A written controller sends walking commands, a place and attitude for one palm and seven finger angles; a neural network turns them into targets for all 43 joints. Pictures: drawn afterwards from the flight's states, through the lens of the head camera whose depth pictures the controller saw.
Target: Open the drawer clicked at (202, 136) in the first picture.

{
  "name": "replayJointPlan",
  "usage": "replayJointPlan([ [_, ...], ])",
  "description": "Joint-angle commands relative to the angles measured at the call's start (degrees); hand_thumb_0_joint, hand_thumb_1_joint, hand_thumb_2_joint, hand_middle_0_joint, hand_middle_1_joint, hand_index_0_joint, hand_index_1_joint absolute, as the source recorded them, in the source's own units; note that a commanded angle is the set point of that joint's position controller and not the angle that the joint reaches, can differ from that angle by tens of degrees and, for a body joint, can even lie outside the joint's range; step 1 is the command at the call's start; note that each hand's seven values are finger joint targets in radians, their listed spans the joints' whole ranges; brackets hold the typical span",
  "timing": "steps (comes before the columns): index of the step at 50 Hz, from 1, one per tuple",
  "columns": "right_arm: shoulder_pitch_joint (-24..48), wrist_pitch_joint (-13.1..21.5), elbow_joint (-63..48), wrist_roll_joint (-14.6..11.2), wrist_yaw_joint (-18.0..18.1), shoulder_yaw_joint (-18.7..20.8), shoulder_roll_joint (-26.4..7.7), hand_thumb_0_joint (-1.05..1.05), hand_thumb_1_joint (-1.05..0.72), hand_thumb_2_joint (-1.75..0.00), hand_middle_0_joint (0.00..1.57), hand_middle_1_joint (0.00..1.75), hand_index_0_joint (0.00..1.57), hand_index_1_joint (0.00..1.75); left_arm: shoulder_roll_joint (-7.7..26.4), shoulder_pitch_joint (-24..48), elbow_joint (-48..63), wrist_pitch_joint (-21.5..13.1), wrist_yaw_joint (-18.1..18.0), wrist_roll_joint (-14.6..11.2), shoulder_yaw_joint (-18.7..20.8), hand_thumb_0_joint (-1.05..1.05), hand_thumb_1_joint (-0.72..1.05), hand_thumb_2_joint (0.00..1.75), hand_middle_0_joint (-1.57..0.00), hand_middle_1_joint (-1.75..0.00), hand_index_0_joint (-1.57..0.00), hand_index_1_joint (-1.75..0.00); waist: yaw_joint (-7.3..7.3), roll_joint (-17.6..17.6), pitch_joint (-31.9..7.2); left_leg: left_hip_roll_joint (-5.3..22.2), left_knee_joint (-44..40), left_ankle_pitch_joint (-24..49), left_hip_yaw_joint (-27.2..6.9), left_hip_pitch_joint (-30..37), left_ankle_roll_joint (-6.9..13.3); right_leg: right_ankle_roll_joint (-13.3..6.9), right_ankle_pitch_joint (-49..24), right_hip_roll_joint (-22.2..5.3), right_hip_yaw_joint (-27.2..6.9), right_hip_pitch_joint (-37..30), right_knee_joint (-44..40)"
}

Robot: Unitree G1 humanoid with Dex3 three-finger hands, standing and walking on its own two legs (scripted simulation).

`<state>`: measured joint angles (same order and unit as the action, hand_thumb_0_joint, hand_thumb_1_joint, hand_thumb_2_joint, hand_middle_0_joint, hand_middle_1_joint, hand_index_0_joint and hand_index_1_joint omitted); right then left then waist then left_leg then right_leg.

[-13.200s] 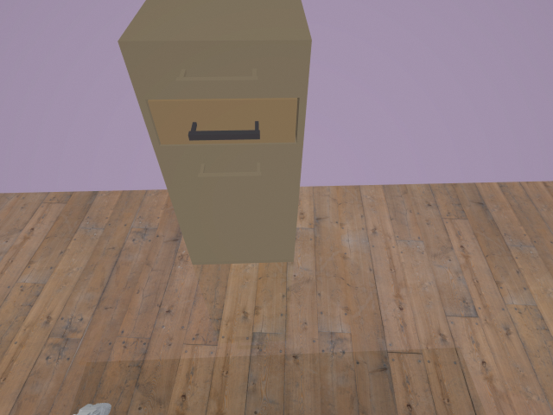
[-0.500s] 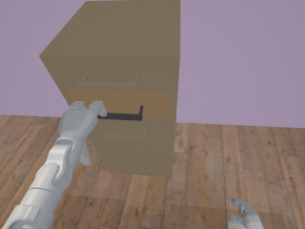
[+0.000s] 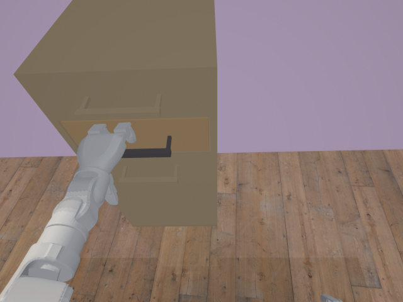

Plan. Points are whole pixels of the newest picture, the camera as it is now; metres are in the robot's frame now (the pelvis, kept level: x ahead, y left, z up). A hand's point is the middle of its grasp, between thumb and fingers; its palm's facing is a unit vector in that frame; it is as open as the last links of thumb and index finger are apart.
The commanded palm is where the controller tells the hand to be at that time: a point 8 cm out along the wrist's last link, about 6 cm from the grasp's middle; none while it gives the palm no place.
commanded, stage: move the hooked fingers above the handle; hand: left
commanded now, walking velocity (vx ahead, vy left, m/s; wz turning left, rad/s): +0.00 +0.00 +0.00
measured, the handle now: (137, 147) +0.50 +0.21 -0.05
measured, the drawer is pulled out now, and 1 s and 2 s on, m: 0.00 0.00 0.00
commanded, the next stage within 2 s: lower the fingers behind the handle in 1.40 s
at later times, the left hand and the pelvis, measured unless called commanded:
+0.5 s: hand (124, 154) +0.43 +0.21 +0.01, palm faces -0.05 -0.03 -1.00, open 13.8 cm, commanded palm +0.42 +0.22 +0.07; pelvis +0.00 +0.00 -0.01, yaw +0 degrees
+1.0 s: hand (125, 151) +0.44 +0.22 +0.00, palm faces -0.06 -0.04 -1.00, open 13.8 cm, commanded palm +0.43 +0.22 +0.06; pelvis +0.00 +0.01 -0.01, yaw -1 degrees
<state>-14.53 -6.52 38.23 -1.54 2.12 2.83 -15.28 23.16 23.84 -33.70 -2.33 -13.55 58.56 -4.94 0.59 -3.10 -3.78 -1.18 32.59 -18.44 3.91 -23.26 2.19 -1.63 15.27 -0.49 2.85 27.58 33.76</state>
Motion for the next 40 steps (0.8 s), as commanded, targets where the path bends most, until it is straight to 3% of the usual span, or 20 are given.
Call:
replayJointPlan([
  [1, 0.8, 2.1, -6.6, 0.3, 0.0, 2.6, -6.7, 0.00, -0.90, -0.90, 0.20, 0.30, 0.20, 0.30, 11.4, 23.2, 8.3, 0.6, -3.6, 0.5, 4.5, 0.00, -0.50, 0.30, -0.30, -1.20, -0.30, -1.20, -0.61, 3.3, -18.9, -0.7, -2.2, 20.1, -2.7, 3.5, 0.0, -1.1, -16.5, 1.3, -2.4, -11.8, -1.8],
  [6, -0.3, 2.0, -6.3, 0.5, 0.0, 2.7, -6.6, 0.00, -0.90, -0.90, 0.20, 0.30, 0.20, 0.30, 11.8, 25.6, 5.1, 0.5, -4.5, 1.2, 4.9, 0.00, -0.50, 0.30, -0.30, -1.20, -0.30, -1.20, -0.81, 3.5, -20.5, -0.8, -1.4, 20.4, -2.6, 3.2, 0.1, -1.0, -17.0, 1.4, -2.5, -11.6, -1.2],
  [8, -0.5, 1.9, -5.9, 0.5, 0.1, 2.6, -6.6, 0.00, -0.90, -0.90, 0.20, 0.30, 0.20, 0.30, 11.7, 27.3, 2.5, 0.5, -4.8, 1.4, 4.7, 0.00, -0.50, 0.30, -0.30, -1.20, -0.30, -1.20, -1.48, 3.7, -18.8, -0.7, -1.2, 19.0, -2.6, 2.4, 0.2, -1.1, -15.8, 1.4, -2.4, -9.9, -1.3],
  [10, -0.9, 1.8, -5.9, 0.7, 0.2, 2.5, -6.9, 0.00, -0.90, -0.90, 0.20, 0.30, 0.20, 0.30, 13.7, 28.4, 1.1, 0.5, -5.3, 1.7, 6.6, 0.00, -0.50, 0.30, -0.30, -1.20, -0.30, -1.20, -1.13, 4.6, -19.7, -0.9, -1.0, 18.7, -2.6, 1.0, 0.3, -1.0, -16.0, 1.4, -2.6, -10.9, -1.1],
  [12, -1.4, 1.9, -5.9, 0.8, 0.1, 2.6, -6.5, 0.00, -0.90, -0.90, 0.20, 0.30, 0.20, 0.30, 12.8, 29.3, 0.7, 0.2, -5.7, 2.0, 5.6, 0.00, -0.50, 0.30, -0.30, -1.20, -0.30, -1.20, -1.31, 3.1, -21.6, -0.9, -0.4, 19.6, -2.2, 1.5, 0.3, -1.0, -17.6, 1.3, -2.8, -11.1, -0.5],
  [15, -2.1, 1.7, -5.5, 0.8, 0.2, 2.5, -6.9, 0.00, -0.90, -0.90, 0.20, 0.30, 0.20, 0.30, 13.0, 30.7, -3.2, 0.5, -5.7, 2.0, 5.8, 0.00, -0.50, 0.30, -0.30, -1.20, -0.30, -1.20, -2.36, 5.1, -19.9, -0.9, 0.1, 18.6, -2.4, -0.7, 0.4, -0.9, -17.0, 1.5, -2.6, -9.7, -0.4],
  [18, -3.4, 1.8, -5.3, 1.0, -0.1, 2.9, -6.6, 0.00, -0.90, -0.90, 0.20, 0.30, 0.20, 0.30, 10.8, 33.0, -2.4, -0.4, -5.8, 2.3, 3.5, 0.00, -0.50, 0.30, -0.30, -1.20, -0.30, -1.20, -2.67, 1.9, -22.6, -0.8, 1.0, 20.6, -2.6, 1.6, 0.2, -1.0, -17.4, 1.6, -2.4, -8.2, 0.4],
  [20, -4.3, 1.7, -4.8, 1.3, -0.2, 3.2, -6.7, 0.00, -0.90, -0.90, 0.20, 0.30, 0.20, 0.30, 9.6, 35.1, -2.7, -1.0, -5.8, 2.2, 2.7, 0.00, -0.50, 0.30, -0.30, -1.20, -0.30, -1.20, -3.64, 3.0, -23.3, -0.6, 1.8, 21.8, -3.1, 1.9, 0.2, -1.0, -17.7, 1.8, -2.3, -7.1, 0.7],
  [25, -5.8, 1.6, -3.6, 1.6, -0.5, 3.3, -7.1, 0.00, -0.90, -0.90, 0.20, 0.30, 0.20, 0.30, 10.8, 39.0, -6.6, -0.9, -7.7, 3.1, 3.8, 0.00, -0.50, 0.30, -0.30, -1.20, -0.30, -1.20, -4.55, 3.1, -22.5, -0.5, 2.8, 20.5, -3.4, 0.0, 0.2, -1.0, -16.0, 2.0, -2.0, -4.1, 1.4],
  [28, -6.7, 1.4, -3.3, 1.9, -0.7, 3.3, -7.1, 0.00, -0.90, -0.90, 0.20, 0.30, 0.20, 0.30, 12.9, 39.2, -8.5, -0.3, -9.2, 3.6, 5.5, 0.00, -0.50, 0.30, -0.30, -1.20, -0.30, -1.20, -3.84, 0.8, -25.3, -0.6, 3.5, 21.4, -3.2, -0.5, -0.1, -1.1, -16.6, 2.0, -2.1, -4.4, 2.6],
  [32, -7.7, 1.3, -2.8, 2.1, -1.1, 3.4, -7.3, 0.00, -0.90, -0.90, 0.20, 0.30, 0.20, 0.30, 11.9, 40.9, -11.1, 1.2, -10.0, 3.6, 4.9, 0.00, -0.50, 0.30, -0.30, -1.20, -0.30, -1.20, -4.73, 1.6, -26.2, -0.3, 4.4, 23.1, -3.2, -1.0, -0.1, -1.0, -18.0, 2.2, -1.8, -3.8, 3.2],
  [34, -7.9, 1.1, -3.1, 2.2, -1.3, 3.4, -7.4, 0.00, -0.90, -0.90, 0.20, 0.30, 0.20, 0.30, 12.8, 38.9, -11.1, 1.6, -9.7, 3.4, 6.0, 0.00, -0.50, 0.30, -0.30, -1.20, -0.30, -1.20, -3.77, 1.5, -28.1, -0.2, 4.3, 24.6, -3.1, -0.5, -0.1, -0.9, -19.1, 2.3, -1.9, -5.4, 3.3],
  [37, -7.7, 0.7, -3.5, 2.0, -1.2, 3.2, -7.7, 0.00, -0.90, -0.90, 0.20, 0.30, 0.20, 0.30, 14.3, 36.0, -12.5, 1.9, -8.6, 2.8, 7.1, 0.00, -0.50, 0.30, -0.30, -1.20, -0.30, -1.20, -3.21, 3.8, -25.9, -0.2, 3.5, 22.3, -2.6, -3.2, 0.3, -0.8, -19.1, 2.2, -2.2, -7.3, 2.7],
  [40, -7.4, 0.6, -3.9, 1.8, -1.0, 3.2, -7.7, 0.00, -0.90, -0.90, 0.20, 0.30, 0.20, 0.30, 14.0, 36.0, -10.5, 1.1, -8.1, 3.0, 6.6, 0.00, -0.50, 0.30, -0.30, -1.20, -0.30, -1.20, -3.28, 2.9, -25.6, -0.1, 3.0, 22.2, -2.6, -2.8, 0.4, -0.9, -18.9, 2.2, -2.3, -7.4, 2.2],
])
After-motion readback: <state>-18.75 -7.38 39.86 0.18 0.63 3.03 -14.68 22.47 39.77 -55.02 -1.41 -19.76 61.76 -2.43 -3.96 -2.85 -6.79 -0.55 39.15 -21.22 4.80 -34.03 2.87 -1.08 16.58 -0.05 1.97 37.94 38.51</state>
